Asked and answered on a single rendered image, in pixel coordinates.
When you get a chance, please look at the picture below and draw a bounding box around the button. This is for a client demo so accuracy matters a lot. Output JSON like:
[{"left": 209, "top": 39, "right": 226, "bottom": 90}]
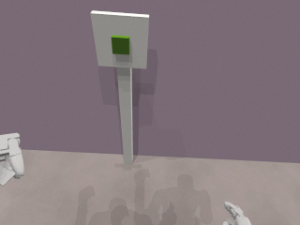
[{"left": 111, "top": 35, "right": 130, "bottom": 55}]

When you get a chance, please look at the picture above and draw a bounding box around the robot right hand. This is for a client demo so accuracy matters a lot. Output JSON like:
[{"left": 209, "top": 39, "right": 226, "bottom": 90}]
[{"left": 222, "top": 202, "right": 251, "bottom": 225}]

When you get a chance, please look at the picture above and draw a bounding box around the panel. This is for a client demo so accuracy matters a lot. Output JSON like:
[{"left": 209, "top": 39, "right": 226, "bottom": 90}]
[{"left": 90, "top": 10, "right": 149, "bottom": 164}]

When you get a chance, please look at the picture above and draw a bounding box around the robot left hand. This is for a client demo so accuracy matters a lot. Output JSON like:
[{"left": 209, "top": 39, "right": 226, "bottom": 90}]
[{"left": 0, "top": 133, "right": 24, "bottom": 186}]

